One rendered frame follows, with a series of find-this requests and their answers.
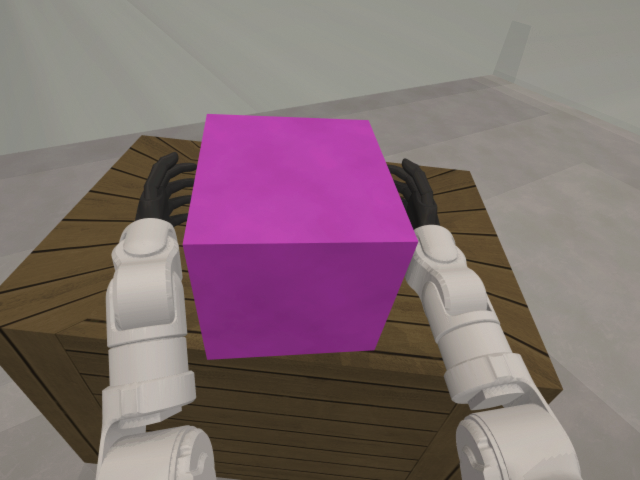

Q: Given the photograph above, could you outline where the carton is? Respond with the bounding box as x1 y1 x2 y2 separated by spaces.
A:
183 114 418 360

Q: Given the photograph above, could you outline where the left robot upper arm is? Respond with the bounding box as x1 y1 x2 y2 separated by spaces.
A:
98 425 216 480

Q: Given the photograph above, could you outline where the robot left forearm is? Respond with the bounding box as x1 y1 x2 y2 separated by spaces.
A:
96 218 196 480

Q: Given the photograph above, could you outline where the robot right forearm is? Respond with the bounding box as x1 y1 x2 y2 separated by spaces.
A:
405 225 581 476

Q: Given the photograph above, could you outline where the left robot hand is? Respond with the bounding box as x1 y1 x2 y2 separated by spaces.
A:
135 152 197 227

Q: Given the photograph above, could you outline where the right robot hand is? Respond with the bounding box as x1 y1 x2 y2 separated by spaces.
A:
387 158 440 230

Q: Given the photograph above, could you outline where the pedestal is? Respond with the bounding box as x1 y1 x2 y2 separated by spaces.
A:
0 135 563 480

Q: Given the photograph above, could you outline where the right robot upper arm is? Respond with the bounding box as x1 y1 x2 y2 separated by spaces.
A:
456 403 583 480

